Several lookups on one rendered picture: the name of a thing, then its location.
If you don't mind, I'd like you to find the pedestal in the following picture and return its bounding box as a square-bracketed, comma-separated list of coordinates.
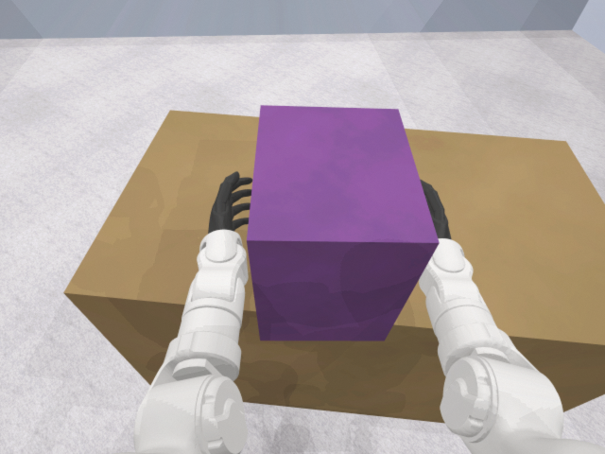
[64, 110, 605, 423]

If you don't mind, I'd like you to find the carton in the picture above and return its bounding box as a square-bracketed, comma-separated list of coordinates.
[247, 105, 439, 341]

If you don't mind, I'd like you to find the robot left forearm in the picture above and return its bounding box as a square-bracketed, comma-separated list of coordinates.
[133, 230, 249, 448]

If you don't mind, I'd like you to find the robot right forearm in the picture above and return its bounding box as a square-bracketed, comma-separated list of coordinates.
[419, 238, 563, 430]

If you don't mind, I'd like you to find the robot right hand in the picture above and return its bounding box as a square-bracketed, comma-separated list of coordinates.
[420, 180, 452, 240]

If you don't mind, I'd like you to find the right robot upper arm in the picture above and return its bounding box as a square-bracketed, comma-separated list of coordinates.
[440, 355, 605, 454]

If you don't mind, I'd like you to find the robot left hand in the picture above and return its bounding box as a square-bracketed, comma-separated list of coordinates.
[208, 171, 252, 234]

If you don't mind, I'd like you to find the left robot upper arm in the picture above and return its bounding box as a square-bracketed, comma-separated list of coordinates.
[113, 374, 248, 454]

